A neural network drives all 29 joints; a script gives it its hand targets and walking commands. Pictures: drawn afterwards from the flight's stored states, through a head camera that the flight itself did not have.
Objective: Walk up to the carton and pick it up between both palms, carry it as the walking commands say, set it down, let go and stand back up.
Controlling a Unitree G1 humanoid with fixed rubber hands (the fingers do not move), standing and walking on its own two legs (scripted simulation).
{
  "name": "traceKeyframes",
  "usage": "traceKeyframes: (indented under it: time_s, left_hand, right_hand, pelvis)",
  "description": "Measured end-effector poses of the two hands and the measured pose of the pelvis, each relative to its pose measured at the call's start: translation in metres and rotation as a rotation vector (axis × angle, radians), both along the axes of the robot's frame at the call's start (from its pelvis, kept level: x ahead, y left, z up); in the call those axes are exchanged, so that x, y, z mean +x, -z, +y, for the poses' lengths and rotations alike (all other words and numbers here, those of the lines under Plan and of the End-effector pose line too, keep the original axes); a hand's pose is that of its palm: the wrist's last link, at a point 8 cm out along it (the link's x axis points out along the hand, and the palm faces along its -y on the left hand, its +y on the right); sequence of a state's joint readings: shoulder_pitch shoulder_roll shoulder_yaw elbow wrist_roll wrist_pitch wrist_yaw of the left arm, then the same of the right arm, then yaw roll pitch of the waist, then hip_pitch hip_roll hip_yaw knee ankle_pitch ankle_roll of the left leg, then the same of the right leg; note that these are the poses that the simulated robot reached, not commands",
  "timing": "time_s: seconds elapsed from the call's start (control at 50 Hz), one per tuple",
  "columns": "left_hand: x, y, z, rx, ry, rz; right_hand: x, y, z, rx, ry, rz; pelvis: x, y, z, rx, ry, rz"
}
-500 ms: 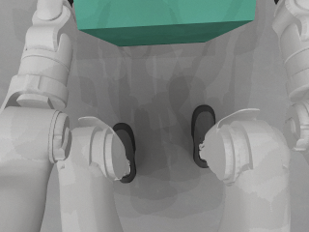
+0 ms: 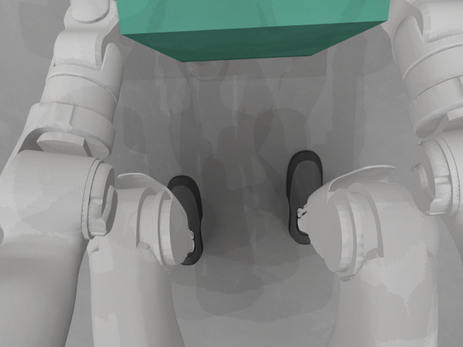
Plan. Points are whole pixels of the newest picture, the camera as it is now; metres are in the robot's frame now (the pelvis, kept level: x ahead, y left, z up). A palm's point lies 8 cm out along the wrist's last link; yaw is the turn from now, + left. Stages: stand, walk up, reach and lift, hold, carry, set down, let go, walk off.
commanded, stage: reach and lift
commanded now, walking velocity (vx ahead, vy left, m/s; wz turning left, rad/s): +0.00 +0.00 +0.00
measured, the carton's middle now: out of the picture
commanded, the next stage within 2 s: none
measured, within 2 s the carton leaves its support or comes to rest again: leaves its support in 0.82 s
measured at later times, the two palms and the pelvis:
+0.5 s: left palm out of the picture +0.56 +0.13 -0.18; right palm out of the picture +0.55 -0.20 -0.18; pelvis -0.01 +0.01 -0.02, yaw +1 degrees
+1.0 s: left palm out of the picture +0.56 +0.11 -0.13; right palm out of the picture +0.53 -0.23 -0.15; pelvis +0.00 +0.00 +0.00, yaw +1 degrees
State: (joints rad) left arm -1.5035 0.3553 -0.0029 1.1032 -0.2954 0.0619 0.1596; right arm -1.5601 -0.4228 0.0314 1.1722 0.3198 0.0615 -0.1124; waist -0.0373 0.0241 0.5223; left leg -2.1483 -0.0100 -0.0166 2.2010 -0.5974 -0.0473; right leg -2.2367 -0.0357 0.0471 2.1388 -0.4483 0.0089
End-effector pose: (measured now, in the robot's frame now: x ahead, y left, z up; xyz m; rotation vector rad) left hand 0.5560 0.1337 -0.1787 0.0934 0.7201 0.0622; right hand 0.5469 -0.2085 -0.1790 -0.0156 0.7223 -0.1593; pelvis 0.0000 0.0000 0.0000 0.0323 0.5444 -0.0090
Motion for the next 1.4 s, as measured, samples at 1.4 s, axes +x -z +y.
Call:
traceKeyframes:
  time_s: [1.4]
  left_hand:
    - [0.002,-0.084,-0.012,-0.057,-0.034,-0.019]
  right_hand:
    - [-0.006,-0.078,-0.002,0.016,0.036,-0.020]
  pelvis:
    - [-0.009,-0.037,-0.010,-0.006,-0.037,-0.050]
